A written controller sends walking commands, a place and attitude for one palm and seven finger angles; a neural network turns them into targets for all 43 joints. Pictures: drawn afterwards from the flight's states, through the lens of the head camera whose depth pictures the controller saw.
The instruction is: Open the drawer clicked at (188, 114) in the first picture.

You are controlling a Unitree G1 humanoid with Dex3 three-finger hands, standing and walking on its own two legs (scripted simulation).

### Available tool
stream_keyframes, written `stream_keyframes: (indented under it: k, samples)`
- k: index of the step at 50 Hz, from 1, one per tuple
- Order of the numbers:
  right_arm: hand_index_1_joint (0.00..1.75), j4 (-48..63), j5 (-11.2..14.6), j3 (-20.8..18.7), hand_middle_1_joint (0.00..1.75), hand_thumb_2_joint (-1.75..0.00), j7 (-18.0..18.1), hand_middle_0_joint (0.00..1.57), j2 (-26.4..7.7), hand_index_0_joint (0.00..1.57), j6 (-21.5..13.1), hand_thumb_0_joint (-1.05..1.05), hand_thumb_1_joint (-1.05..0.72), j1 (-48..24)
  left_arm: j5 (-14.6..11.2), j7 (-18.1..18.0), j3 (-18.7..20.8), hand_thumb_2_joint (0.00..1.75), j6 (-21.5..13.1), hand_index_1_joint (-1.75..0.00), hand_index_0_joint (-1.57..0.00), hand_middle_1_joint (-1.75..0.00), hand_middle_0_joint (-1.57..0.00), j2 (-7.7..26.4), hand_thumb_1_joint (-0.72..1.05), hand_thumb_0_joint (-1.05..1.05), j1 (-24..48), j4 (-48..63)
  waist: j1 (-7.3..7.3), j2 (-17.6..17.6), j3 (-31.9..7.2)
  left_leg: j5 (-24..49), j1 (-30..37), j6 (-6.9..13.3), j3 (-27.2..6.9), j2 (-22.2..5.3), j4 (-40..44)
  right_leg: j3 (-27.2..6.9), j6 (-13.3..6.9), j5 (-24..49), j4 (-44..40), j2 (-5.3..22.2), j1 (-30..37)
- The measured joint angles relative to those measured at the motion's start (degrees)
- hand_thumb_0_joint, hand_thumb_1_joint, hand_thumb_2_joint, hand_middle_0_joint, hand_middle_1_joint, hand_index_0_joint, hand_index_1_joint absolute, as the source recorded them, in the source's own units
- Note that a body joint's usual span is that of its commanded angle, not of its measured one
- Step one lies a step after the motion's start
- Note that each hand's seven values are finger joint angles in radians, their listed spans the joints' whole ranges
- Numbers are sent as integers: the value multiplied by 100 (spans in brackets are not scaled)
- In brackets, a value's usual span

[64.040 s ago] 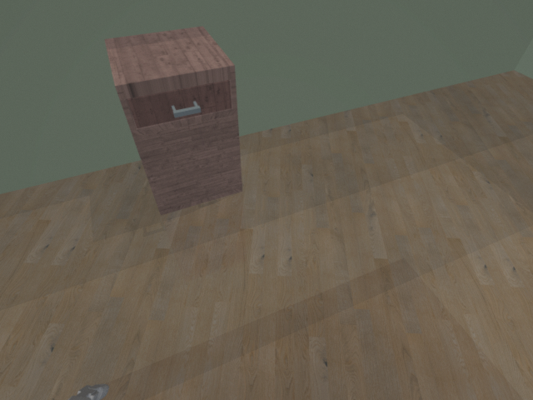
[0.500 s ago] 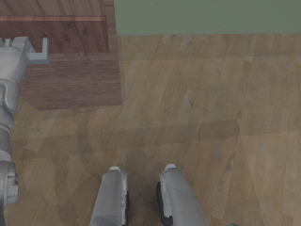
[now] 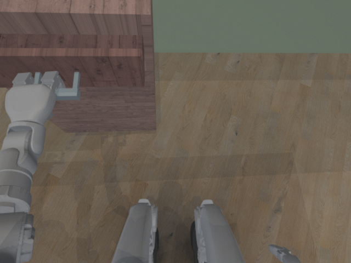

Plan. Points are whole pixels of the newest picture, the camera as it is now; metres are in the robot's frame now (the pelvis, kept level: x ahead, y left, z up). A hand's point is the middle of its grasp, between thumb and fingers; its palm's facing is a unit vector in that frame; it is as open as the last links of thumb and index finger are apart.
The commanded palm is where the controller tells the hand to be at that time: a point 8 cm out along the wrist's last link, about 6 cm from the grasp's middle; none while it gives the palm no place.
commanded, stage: pull the drawer open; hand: left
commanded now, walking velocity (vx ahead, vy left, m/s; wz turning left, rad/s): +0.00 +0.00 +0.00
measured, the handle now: (56, 86) +0.48 +0.30 -0.03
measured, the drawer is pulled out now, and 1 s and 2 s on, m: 0.05 0.13 0.19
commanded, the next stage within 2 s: none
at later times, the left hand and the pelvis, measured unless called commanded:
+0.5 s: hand (43, 130) +0.38 +0.32 -0.05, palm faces -0.06 -0.04 -1.00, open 5.3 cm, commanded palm +0.37 +0.28 -0.01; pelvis +0.00 +0.00 +0.00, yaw +1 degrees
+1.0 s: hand (42, 143) +0.35 +0.31 -0.05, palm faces -0.06 -0.05 -1.00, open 5.3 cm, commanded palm +0.33 +0.29 -0.01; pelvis -0.01 -0.01 +0.01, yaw +1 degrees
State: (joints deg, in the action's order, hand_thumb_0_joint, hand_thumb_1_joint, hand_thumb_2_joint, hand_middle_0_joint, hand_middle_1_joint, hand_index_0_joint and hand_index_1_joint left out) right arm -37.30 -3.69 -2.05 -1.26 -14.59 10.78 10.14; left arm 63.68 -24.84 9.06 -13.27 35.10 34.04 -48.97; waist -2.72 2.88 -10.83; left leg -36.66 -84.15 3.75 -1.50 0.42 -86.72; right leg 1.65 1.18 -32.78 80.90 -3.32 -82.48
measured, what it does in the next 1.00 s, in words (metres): stands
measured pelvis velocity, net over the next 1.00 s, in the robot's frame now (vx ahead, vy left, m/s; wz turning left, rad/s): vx -0.01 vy -0.01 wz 0.01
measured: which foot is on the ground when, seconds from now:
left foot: down 0.00-1.00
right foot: down 0.00-1.00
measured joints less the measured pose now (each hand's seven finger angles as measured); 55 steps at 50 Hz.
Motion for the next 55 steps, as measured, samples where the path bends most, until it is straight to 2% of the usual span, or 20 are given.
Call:
stream_keyframes:
  k: [26,55]
  samples:
    - [30,-93,-21,-69,30,-90,4,20,9,20,-1,0,-91,-49,58,-370,23,84,-96,-135,-38,-134,-35,-316,80,1,-858,326,143,-18,-60,44,268,-34,50,19,109,-51,-30,4,-13,23,216]
    - [30,7,22,-69,30,-90,56,20,16,20,-102,0,-91,-153,-8,-473,117,83,-102,-135,-38,-135,-34,-507,80,1,-1724,955,202,-55,-102,48,421,-31,136,2,168,-137,-27,10,-10,7,313]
